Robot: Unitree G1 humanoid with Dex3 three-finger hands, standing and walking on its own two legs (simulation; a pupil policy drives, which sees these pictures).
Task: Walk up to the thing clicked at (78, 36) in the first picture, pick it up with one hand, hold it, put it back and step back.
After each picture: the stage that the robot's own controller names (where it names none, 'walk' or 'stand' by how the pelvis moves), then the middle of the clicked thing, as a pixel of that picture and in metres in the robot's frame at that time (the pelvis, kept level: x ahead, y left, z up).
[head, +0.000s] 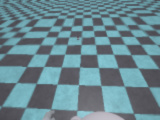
stand; (78, 37) +2.01 +0.43 -0.72
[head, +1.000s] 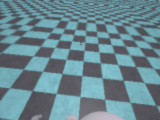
walk; (81, 42) +1.87 +0.20 -0.70
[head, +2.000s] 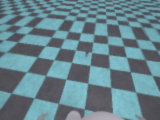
walk; (87, 53) +1.28 +0.09 -0.71
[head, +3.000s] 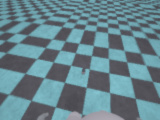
walk; (83, 71) +0.87 +0.09 -0.72
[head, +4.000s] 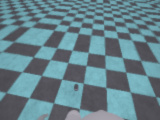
walk; (76, 87) +0.53 +0.16 -0.71
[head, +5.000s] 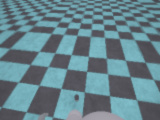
stand; (76, 98) +0.37 +0.16 -0.70
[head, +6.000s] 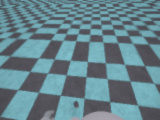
stand; (76, 104) +0.33 +0.19 -0.72
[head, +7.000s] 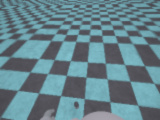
stand; (76, 105) +0.33 +0.19 -0.73
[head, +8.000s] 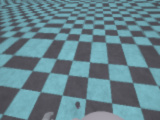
stand; (77, 105) +0.33 +0.17 -0.73
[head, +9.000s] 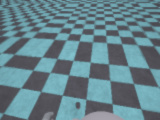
stand; (78, 105) +0.32 +0.16 -0.73
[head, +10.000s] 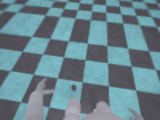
go down; (73, 88) +0.36 +0.17 -0.63
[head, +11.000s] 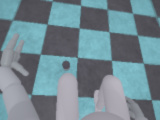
go down; (66, 65) +0.42 +0.20 -0.30
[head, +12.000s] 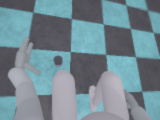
close in; (58, 61) +0.41 +0.22 -0.26
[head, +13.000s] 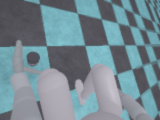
close; (33, 59) +0.41 +0.26 -0.22
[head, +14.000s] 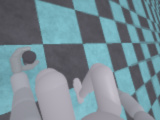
close; (29, 58) +0.40 +0.26 -0.22
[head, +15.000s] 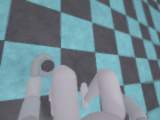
lift; (47, 66) +0.33 +0.25 -0.17
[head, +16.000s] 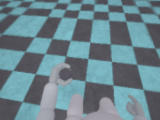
lift; (65, 76) +0.31 +0.18 +0.01
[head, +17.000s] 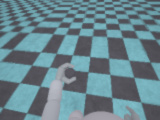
hold; (70, 76) +0.33 +0.16 +0.02
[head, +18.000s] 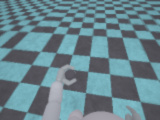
hold; (70, 78) +0.32 +0.16 +0.01
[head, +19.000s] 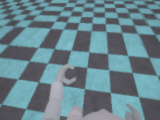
crouch; (70, 77) +0.33 +0.16 -0.02
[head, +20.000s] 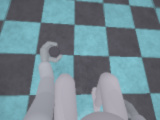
lower; (55, 54) +0.45 +0.22 -0.10
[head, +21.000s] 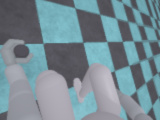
lower; (22, 53) +0.43 +0.29 -0.21
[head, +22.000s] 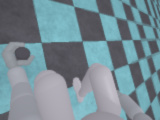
lower; (22, 55) +0.41 +0.29 -0.23
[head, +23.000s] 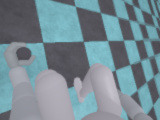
lower; (24, 56) +0.41 +0.29 -0.22
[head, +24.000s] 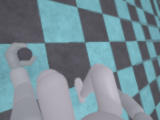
lower; (25, 56) +0.41 +0.29 -0.22
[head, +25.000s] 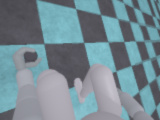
open; (30, 58) +0.41 +0.26 -0.22
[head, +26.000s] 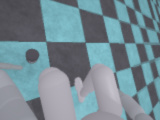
rise; (32, 56) +0.40 +0.26 -0.23
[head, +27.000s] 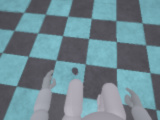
walk; (75, 71) +0.42 +0.18 -0.44
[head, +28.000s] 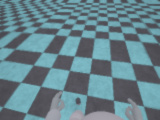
stand; (78, 101) +0.35 +0.15 -0.66
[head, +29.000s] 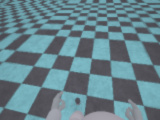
stand; (77, 101) +0.35 +0.17 -0.67
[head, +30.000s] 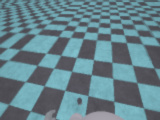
stand; (79, 101) +0.36 +0.15 -0.71
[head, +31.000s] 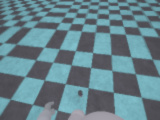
walk; (80, 93) +0.40 +0.13 -0.71
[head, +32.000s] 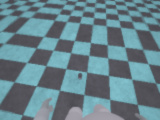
walk; (80, 76) +0.63 +0.13 -0.71
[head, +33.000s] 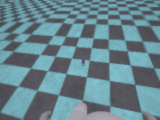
stand; (83, 62) +0.98 +0.23 -0.70
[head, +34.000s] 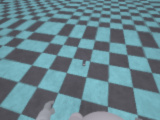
stand; (83, 63) +1.02 +0.16 -0.71
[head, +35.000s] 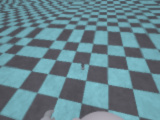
stand; (82, 66) +1.01 +0.18 -0.73
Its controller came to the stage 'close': yes
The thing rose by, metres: 0.72
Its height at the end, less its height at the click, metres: +0.00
